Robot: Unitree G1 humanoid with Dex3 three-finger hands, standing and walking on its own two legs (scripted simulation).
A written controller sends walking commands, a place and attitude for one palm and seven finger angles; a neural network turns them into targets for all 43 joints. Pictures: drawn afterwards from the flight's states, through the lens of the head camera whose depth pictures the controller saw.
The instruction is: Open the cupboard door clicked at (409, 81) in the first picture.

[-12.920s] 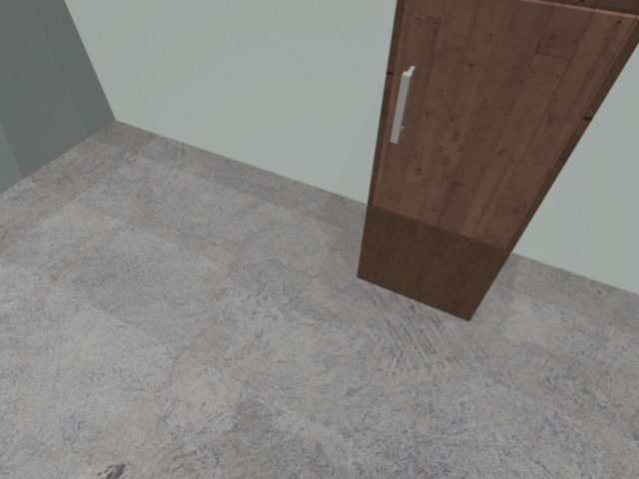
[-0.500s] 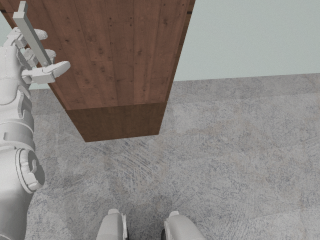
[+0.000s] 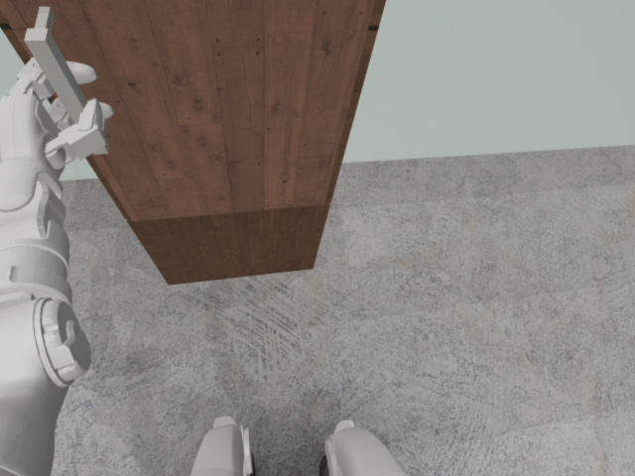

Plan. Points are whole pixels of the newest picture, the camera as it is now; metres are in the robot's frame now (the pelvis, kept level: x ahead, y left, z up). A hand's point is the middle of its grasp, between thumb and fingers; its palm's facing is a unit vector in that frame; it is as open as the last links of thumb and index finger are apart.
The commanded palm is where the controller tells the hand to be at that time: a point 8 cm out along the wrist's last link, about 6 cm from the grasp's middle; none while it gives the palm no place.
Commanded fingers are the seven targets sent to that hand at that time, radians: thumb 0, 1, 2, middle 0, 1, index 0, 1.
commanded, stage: pull the door open along its arc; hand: left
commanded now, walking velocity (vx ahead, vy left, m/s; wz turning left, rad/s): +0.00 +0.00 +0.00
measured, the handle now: (76, 89) +0.57 +0.25 +0.09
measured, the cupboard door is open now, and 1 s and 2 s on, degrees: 0 39 45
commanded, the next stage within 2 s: open thumb and fingers to let go in 1.04 s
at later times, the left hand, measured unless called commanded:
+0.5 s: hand (127, 206) +0.41 +0.17 +0.09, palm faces +0.23 -0.97 +0.08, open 6.1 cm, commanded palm +0.35 +0.22 +0.08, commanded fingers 0.00 0.90 0.90 -0.40 -1.35 -0.40 -1.35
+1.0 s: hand (213, 280) +0.32 +0.08 +0.09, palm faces +0.47 -0.88 +0.02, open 6.2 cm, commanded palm +0.25 +0.11 +0.08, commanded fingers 0.00 0.90 0.90 -0.40 -1.35 -0.40 -1.35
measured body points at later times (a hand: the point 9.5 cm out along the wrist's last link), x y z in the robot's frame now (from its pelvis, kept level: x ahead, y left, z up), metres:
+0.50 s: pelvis +0.02 +0.00 +0.02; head +0.08 +0.01 +0.47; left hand +0.39 +0.22 +0.08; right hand +0.11 -0.25 -0.09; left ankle +0.03 +0.11 -0.66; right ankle -0.01 -0.13 -0.66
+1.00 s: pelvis +0.01 -0.03 +0.02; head +0.04 -0.05 +0.47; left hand +0.29 +0.13 +0.09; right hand +0.17 -0.25 -0.09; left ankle +0.03 +0.11 -0.66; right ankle -0.01 -0.13 -0.66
